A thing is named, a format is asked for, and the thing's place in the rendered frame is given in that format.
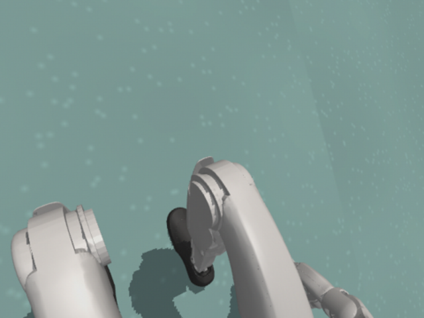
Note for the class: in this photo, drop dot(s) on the left robot foot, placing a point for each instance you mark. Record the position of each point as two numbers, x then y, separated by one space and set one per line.
111 281

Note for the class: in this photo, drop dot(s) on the right robot arm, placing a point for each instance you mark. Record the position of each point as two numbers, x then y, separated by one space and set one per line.
337 303

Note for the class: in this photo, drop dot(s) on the right robot foot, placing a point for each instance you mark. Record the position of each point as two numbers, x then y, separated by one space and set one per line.
177 228

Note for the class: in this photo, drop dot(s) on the right robot hand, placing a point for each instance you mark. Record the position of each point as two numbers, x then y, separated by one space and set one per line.
314 284

